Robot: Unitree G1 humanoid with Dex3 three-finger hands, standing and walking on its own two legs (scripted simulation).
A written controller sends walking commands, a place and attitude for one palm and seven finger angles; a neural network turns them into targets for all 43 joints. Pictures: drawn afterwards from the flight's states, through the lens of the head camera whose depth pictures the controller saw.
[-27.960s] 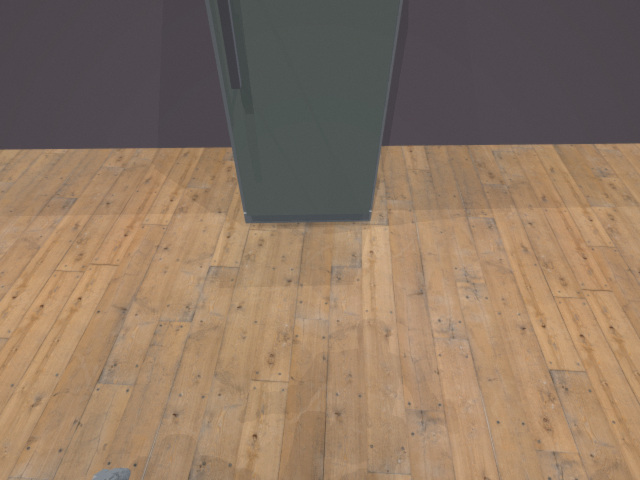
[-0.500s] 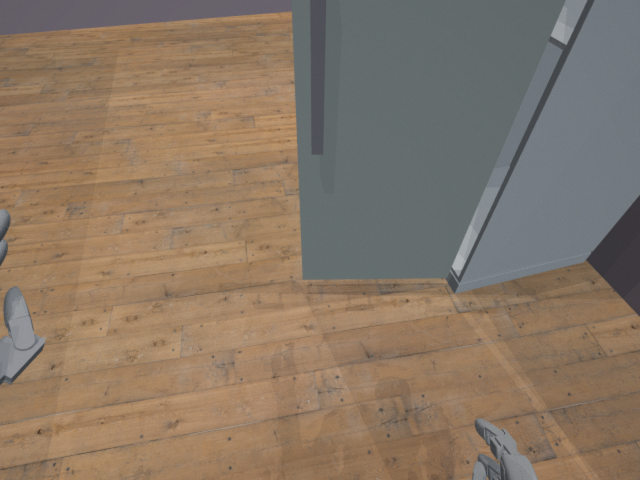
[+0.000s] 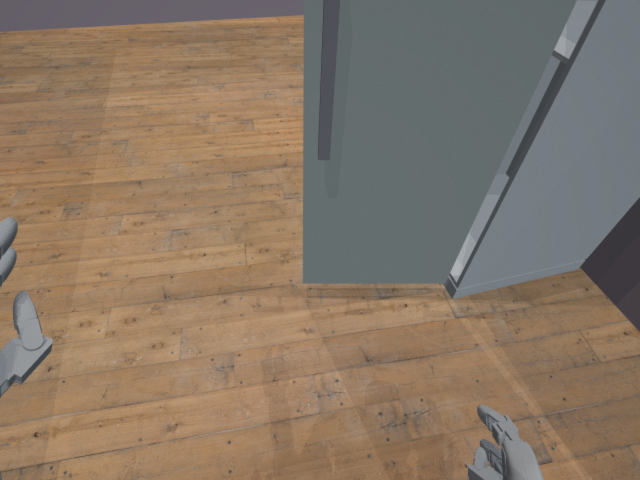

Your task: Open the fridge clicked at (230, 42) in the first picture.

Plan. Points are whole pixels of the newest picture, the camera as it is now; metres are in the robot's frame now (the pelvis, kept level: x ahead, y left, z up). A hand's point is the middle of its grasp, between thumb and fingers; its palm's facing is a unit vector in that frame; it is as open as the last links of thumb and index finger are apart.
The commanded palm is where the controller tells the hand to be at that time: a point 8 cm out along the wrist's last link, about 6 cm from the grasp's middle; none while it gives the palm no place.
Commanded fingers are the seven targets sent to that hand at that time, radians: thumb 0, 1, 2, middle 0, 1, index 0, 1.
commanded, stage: let the arm hang, fingers relaxed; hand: left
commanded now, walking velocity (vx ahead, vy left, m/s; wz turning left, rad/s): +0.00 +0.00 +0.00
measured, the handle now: (328, 59) +0.85 +0.05 +0.14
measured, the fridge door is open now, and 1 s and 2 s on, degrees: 76 76 76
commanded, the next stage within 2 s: look to check the result in 1.18 s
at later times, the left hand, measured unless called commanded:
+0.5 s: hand out of the picture -0.03 +0.20 -0.18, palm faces -0.03 -0.99 -0.16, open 7.2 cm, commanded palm none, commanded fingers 0.00 0.90 0.90 -0.20 -0.30 -0.20 -0.30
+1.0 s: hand out of the picture +0.08 +0.27 -0.14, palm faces -0.01 -0.93 -0.37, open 7.4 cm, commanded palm none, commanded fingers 0.00 0.90 0.90 -0.20 -0.30 -0.20 -0.30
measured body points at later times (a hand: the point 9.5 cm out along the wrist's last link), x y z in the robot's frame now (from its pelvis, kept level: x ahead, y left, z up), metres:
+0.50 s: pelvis -0.03 +0.01 +0.00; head +0.00 +0.03 +0.45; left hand -0.02 +0.25 -0.17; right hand +0.00 -0.27 -0.13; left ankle +0.00 +0.11 -0.74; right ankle +0.00 -0.11 -0.74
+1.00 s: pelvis -0.01 +0.02 +0.01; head -0.01 +0.01 +0.46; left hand +0.08 +0.32 -0.11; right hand +0.09 -0.27 -0.13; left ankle +0.00 +0.11 -0.74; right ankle +0.00 -0.11 -0.74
